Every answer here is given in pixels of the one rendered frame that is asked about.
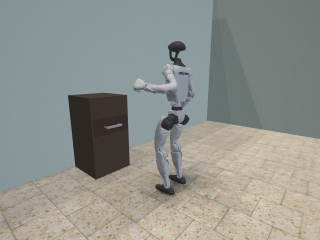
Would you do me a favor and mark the robot head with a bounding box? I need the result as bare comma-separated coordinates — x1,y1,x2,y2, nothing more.
168,41,186,67

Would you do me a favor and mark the robot right shin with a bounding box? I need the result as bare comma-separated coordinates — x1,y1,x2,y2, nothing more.
170,143,183,178

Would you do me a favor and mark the drawer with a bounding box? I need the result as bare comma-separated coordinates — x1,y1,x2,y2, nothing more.
93,114,127,138

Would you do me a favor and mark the right robot forearm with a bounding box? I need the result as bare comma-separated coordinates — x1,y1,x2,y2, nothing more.
180,96,194,109

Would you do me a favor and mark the handle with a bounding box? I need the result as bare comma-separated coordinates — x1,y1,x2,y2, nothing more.
104,123,123,129

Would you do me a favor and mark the cabinet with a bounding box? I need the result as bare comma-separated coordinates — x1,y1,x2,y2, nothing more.
68,93,130,180

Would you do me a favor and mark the left robot hand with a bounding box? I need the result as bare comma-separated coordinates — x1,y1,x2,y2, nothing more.
133,79,145,93

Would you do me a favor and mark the left robot upper arm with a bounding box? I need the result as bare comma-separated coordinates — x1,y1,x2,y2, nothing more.
161,64,178,95

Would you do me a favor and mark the right robot upper arm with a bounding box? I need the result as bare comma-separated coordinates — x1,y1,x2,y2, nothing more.
187,67,196,97

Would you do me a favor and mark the left robot forearm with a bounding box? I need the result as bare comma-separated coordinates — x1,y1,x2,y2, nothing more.
143,83,175,94

